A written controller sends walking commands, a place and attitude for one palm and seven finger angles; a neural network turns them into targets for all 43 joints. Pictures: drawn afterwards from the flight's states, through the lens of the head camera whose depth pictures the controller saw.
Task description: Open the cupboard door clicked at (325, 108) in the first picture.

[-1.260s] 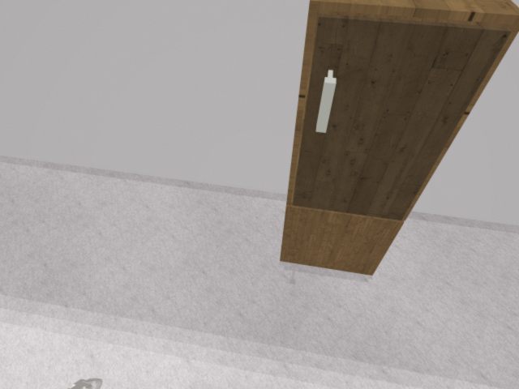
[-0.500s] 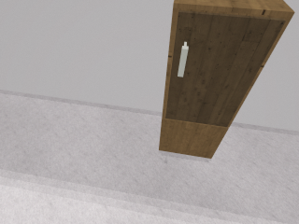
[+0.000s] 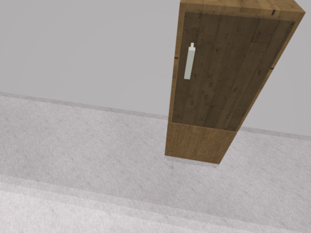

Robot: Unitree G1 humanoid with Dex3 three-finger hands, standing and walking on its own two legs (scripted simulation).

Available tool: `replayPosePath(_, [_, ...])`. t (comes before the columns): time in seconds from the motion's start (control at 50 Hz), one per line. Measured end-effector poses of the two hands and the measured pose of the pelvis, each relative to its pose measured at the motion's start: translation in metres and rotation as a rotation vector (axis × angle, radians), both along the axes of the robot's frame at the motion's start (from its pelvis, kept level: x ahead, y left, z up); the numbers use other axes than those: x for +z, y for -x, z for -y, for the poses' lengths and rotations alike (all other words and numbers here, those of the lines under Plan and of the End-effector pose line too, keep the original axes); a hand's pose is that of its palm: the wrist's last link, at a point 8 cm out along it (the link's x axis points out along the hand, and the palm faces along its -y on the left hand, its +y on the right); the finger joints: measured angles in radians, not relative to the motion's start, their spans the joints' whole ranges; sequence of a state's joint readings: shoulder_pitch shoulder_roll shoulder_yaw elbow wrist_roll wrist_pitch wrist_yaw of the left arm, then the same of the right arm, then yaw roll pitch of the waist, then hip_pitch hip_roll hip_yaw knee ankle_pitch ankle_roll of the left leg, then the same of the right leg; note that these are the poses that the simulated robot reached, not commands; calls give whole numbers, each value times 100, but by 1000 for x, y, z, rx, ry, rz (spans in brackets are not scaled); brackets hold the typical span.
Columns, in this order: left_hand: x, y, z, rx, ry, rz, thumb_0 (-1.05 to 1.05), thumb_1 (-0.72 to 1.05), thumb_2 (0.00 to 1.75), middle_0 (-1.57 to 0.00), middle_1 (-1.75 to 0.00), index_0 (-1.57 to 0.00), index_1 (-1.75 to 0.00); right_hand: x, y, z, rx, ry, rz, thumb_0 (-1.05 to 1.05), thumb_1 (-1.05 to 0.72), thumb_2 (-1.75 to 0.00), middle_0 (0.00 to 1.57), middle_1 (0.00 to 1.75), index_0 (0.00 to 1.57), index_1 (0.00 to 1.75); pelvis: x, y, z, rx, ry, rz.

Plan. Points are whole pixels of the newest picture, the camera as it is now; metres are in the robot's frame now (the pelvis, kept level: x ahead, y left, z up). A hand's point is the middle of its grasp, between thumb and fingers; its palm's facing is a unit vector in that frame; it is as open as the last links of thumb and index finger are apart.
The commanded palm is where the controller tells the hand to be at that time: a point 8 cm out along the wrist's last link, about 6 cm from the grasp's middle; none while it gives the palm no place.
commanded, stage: look at it before walking up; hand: left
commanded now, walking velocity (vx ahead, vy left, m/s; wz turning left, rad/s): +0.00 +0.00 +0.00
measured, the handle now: (189, 61) +0.72 -0.09 +0.07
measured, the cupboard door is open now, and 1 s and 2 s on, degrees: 0 0 0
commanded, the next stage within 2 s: turn to face it in 0.18 s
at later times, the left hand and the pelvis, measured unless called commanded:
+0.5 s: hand out of the picture +0.08 +0.24 -0.16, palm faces -0.03 -0.94 -0.33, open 7.4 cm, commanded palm none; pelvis +0.00 +0.00 +0.00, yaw -2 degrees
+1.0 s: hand out of the picture +0.04 +0.13 -0.18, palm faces -0.08 -0.98 -0.18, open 7.4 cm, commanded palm none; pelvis +0.05 -0.05 -0.01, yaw -8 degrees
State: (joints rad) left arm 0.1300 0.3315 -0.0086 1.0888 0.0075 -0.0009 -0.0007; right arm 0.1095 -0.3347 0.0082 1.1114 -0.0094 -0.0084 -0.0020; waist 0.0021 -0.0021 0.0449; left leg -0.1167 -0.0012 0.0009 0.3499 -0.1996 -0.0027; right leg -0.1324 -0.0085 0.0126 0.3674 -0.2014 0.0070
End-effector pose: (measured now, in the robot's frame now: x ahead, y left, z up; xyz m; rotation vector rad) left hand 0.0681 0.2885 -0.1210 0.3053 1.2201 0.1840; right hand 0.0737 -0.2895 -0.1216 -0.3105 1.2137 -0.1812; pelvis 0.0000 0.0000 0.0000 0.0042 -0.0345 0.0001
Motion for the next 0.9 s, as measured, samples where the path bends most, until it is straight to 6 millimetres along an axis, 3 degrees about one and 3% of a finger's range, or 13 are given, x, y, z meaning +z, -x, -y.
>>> replayPosePath(0.52, [-2, -5, 1, -8, -5, -14, 1, 90, 90, -20, -30, -20, -30, -1, -5, -2, -24, 0, 25, 1, -91, -90, 21, 30, 20, 30, -2, -3, 0, -33, 0, -4])
replayPosePath(0.72, [-21, 2, 41, -49, 76, -81, 1, 90, 90, -20, -30, -20, -30, -23, 36, -24, -125, -86, -15, 1, -91, -90, 21, 30, 20, 30, -10, -6, 9, -107, -15, -3])
replayPosePath(0.84, [-30, 2, 77, -55, 99, -93, 1, 90, 90, -20, -30, -20, -30, -45, 70, -7, -205, -111, -102, 1, -91, -90, 21, 30, 20, 30, -22, -19, 35, -133, 5, -5])
replayPosePath(0.9, [-30, 11, 92, -14, 111, -100, 1, 90, 90, -20, -30, -20, -30, -41, 72, 4, -211, -104, -157, 1, -91, -90, 21, 30, 20, 30, -19, -27, 44, -128, 17, -9])
